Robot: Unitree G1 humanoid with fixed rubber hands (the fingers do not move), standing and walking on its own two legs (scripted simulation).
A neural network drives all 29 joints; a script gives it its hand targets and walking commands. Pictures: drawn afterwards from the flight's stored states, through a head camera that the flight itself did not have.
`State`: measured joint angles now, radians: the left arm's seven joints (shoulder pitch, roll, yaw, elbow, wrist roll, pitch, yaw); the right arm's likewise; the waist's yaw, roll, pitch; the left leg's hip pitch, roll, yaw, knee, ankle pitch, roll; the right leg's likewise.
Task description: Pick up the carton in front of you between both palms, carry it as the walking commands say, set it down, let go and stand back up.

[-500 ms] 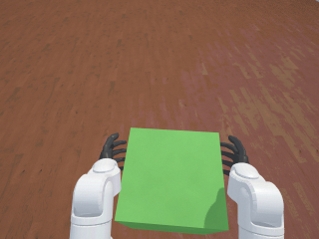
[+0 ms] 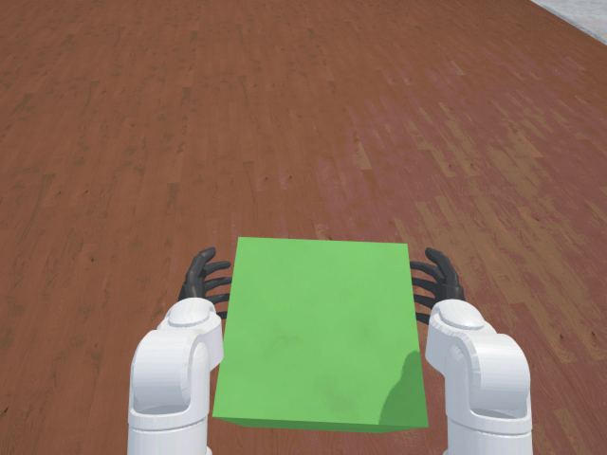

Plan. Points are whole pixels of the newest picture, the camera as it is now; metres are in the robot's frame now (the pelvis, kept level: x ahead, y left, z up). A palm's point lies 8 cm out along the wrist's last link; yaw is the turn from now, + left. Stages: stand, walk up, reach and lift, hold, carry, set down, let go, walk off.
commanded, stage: carry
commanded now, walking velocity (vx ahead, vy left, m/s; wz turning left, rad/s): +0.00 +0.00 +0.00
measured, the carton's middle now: (316, 345) +0.28 +0.00 -0.02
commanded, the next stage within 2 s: hold in 1.72 s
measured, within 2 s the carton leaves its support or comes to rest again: neither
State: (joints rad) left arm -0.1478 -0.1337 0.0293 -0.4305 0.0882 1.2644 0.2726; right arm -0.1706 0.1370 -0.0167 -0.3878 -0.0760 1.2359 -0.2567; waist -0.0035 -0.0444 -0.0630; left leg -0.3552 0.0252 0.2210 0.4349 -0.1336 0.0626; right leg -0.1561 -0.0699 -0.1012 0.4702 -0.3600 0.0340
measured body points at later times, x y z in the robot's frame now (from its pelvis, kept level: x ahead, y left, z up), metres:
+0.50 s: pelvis +0.04 -0.02 -0.01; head +0.03 -0.02 +0.44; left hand +0.32 +0.12 +0.09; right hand +0.32 -0.17 +0.09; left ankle +0.06 +0.09 -0.74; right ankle -0.08 -0.12 -0.74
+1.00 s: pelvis +0.00 -0.02 +0.00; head -0.03 -0.02 +0.45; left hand +0.28 +0.12 +0.07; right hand +0.27 -0.17 +0.07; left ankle +0.06 +0.09 -0.74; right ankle -0.08 -0.12 -0.74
